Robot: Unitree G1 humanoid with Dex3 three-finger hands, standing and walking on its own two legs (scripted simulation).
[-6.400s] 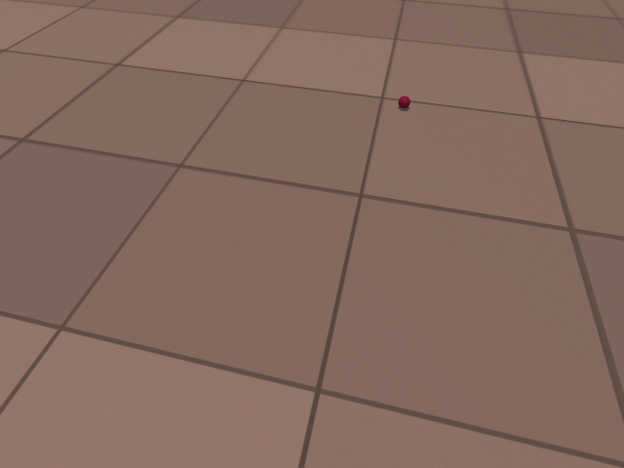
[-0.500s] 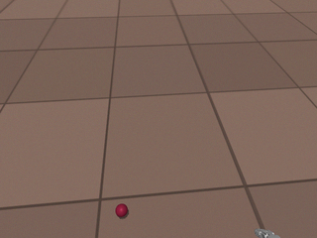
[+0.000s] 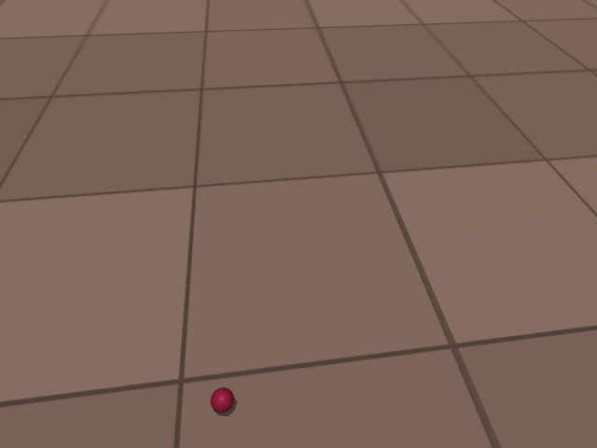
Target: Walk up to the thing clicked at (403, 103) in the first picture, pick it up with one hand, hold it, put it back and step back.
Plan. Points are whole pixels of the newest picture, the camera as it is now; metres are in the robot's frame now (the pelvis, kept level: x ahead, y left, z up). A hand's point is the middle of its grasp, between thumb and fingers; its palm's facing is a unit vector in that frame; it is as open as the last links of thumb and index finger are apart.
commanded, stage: walk up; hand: left
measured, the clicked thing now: (222, 400) +0.39 +0.23 -0.75
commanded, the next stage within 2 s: stand in 0.20 s
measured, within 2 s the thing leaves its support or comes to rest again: neither
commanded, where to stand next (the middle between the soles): +0.03 -0.02 m, yaw +0 degrees
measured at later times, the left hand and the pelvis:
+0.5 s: hand out of the picture +0.08 +0.25 -0.16, palm faces -0.02 -0.94 -0.34, open 7.4 cm; pelvis +0.01 +0.00 +0.00, yaw +0 degrees
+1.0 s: hand out of the picture +0.10 +0.24 -0.16, palm faces -0.02 -0.94 -0.34, open 7.4 cm; pelvis +0.02 -0.01 +0.00, yaw +0 degrees
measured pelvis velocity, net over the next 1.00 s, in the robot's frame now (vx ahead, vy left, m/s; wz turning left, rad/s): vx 0.02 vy -0.01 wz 0.01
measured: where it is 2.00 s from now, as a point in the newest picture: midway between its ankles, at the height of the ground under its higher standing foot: outside the picture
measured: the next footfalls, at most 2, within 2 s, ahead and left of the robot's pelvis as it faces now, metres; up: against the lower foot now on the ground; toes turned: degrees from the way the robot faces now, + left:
none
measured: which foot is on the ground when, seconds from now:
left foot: down 0.00-1.00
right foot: down 0.00-1.00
